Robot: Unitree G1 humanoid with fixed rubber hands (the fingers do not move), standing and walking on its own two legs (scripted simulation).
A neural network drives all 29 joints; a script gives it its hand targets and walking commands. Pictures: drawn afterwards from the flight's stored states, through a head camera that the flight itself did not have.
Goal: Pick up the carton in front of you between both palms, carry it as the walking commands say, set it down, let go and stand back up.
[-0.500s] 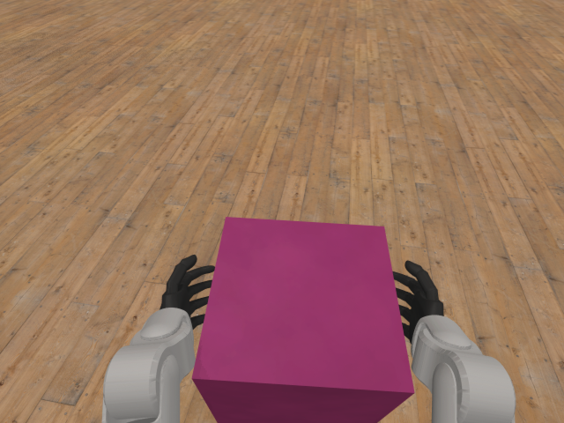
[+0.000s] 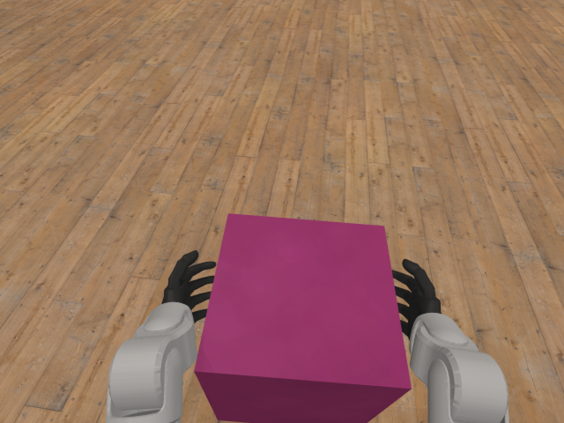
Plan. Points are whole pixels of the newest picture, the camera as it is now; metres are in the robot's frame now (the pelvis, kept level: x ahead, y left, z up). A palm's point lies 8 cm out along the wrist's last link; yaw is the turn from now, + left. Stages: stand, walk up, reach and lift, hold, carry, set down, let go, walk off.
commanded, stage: carry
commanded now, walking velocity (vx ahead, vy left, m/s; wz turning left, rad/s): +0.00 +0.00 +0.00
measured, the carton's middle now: (296, 329) +0.26 +0.01 +0.00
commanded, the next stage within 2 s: none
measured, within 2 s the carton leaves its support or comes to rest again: neither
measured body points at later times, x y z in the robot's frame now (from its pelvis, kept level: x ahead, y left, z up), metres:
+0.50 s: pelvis +0.01 +0.00 +0.01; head +0.03 -0.01 +0.46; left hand +0.32 +0.15 +0.04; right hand +0.31 -0.16 +0.03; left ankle -0.04 +0.11 -0.73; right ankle -0.13 -0.09 -0.70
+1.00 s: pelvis +0.01 -0.01 +0.00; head +0.01 -0.01 +0.45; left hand +0.32 +0.15 +0.03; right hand +0.33 -0.15 +0.03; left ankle -0.04 +0.11 -0.74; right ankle -0.02 -0.11 -0.74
